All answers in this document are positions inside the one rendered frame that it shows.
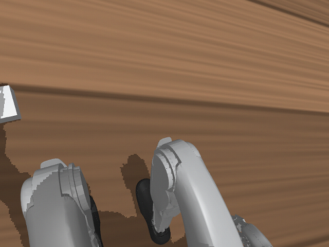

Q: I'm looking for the small box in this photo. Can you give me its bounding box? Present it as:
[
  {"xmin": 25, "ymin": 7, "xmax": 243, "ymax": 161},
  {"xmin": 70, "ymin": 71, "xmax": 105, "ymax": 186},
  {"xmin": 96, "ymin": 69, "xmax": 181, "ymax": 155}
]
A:
[{"xmin": 0, "ymin": 85, "xmax": 22, "ymax": 123}]

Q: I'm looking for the left robot foot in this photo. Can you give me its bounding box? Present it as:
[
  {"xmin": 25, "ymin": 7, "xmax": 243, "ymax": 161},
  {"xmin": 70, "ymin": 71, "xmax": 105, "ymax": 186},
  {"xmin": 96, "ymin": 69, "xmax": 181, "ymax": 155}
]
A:
[{"xmin": 89, "ymin": 195, "xmax": 104, "ymax": 247}]

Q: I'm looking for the right robot foot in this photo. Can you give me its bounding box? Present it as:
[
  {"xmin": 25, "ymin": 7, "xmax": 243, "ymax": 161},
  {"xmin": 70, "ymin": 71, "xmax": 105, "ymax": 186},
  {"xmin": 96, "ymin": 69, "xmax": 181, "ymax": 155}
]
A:
[{"xmin": 136, "ymin": 179, "xmax": 171, "ymax": 245}]

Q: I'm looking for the right robot hand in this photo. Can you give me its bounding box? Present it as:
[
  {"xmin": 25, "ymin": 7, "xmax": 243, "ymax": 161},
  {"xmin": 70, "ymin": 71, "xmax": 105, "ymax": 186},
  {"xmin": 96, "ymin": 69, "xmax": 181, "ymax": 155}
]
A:
[{"xmin": 231, "ymin": 214, "xmax": 273, "ymax": 247}]

